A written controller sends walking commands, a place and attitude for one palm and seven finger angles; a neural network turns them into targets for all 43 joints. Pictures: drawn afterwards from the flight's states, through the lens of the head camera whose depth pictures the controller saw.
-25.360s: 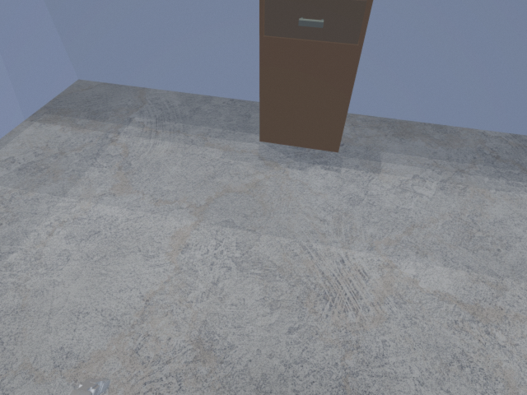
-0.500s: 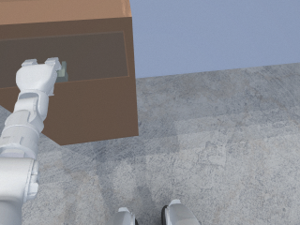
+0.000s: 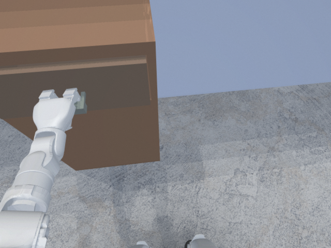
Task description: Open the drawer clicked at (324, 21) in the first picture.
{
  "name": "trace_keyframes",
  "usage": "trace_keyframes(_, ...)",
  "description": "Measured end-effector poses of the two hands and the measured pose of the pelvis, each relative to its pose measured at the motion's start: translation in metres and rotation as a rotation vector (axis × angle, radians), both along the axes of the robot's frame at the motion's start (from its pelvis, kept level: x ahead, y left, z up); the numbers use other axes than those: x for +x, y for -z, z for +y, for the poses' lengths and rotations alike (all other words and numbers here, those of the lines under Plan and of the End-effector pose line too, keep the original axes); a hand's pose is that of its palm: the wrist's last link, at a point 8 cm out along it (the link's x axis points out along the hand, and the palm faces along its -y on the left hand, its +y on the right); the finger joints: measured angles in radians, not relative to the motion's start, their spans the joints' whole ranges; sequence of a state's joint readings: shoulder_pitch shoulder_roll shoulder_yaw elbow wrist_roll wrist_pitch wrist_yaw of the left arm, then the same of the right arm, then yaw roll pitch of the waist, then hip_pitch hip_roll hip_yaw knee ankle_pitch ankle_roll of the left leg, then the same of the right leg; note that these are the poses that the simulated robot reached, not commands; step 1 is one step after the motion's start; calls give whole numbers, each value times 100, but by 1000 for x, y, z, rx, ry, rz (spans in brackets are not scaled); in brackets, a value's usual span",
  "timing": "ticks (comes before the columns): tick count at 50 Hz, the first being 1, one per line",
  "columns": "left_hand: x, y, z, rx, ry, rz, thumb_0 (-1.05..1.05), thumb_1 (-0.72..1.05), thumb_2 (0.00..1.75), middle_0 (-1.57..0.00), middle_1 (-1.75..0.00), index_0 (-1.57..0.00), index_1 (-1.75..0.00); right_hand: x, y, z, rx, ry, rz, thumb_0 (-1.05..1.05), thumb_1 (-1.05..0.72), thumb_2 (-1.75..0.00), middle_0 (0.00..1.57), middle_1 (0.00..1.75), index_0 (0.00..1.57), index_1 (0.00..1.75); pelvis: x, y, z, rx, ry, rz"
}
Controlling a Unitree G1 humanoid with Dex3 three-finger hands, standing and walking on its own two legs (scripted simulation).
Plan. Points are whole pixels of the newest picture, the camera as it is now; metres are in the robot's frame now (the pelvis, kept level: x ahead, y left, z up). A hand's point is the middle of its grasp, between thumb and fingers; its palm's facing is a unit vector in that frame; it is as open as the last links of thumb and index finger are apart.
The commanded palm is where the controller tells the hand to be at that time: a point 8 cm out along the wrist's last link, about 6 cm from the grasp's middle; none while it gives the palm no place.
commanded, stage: pull the drawer open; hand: left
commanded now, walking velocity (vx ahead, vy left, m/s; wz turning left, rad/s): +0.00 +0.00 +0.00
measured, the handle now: (64, 102) +0.47 +0.27 +0.01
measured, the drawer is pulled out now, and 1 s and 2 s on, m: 0.02 0.13 0.25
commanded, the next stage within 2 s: none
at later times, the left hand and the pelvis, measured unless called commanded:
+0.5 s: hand (65, 124) +0.42 +0.26 -0.01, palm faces -0.08 -0.04 -1.00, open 5.7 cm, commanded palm +0.38 +0.26 +0.04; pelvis -0.02 -0.01 -0.01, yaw +0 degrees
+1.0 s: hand (61, 162) +0.32 +0.25 -0.01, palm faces -0.02 -0.07 -1.00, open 5.7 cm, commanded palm +0.30 +0.25 +0.04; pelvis +0.00 +0.00 +0.01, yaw +0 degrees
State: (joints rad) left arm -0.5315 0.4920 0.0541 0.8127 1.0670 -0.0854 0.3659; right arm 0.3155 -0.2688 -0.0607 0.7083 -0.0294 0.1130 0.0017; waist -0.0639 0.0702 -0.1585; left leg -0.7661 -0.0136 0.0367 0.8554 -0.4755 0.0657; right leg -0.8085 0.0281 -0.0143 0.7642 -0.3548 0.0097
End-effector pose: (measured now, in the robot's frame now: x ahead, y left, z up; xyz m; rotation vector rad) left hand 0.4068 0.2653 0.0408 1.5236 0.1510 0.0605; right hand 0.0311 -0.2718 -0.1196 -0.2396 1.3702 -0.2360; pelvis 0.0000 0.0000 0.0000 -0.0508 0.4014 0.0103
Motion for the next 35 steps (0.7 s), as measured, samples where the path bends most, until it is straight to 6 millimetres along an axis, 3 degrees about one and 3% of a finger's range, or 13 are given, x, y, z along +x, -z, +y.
trace_keyframes(6, 1, 0, 1, 19, 6, -4, 0, 69, 82, -33, -135, -39, -135, 24, 6, 1, -8, -64, -26, 0, -91, -90, 20, 30, 20, 30, -3, 4, -1, -1, -26, -2)
trace_keyframes(11, 2, -1, 0, 28, -5, 20, 0, 69, 82, -34, -135, -39, -135, 28, 8, -1, -7, -69, -57, 0, -91, -90, 20, 30, 20, 30, -8, 6, -4, 2, -29, -3)
trace_keyframes(15, 3, -2, -1, 23, -12, 32, 1, 69, 81, -34, -134, -40, -135, 17, 9, -3, -8, -58, -54, 0, -91, -90, 20, 30, 20, 30, -14, 7, -7, 4, -26, -2)
trace_keyframes(27, -9, -1, -2, 8, -6, 16, 2, 71, 78, -30, -135, -39, -135, -40, 4, -13, -19, 34, 37, 0, -91, -90, 20, 30, 20, 30, -20, 5, -9, 11, 15, -6)
trace_keyframes(31, -21, 0, -3, 7, -4, 1, 2, 72, 77, -30, -135, -38, -135, -42, 0, -12, -14, 58, 32, 0, -91, -90, 20, 30, 20, 29, -18, 2, -7, 10, 24, -17)
trace_keyframes(35, -37, 0, -5, 3, -4, -9, 2, 72, 77, -29, -135, -38, -135, -28, -3, -8, -6, 60, -9, 0, -91, -90, 20, 30, 20, 29, -13, -2, -4, 9, 26, -35)
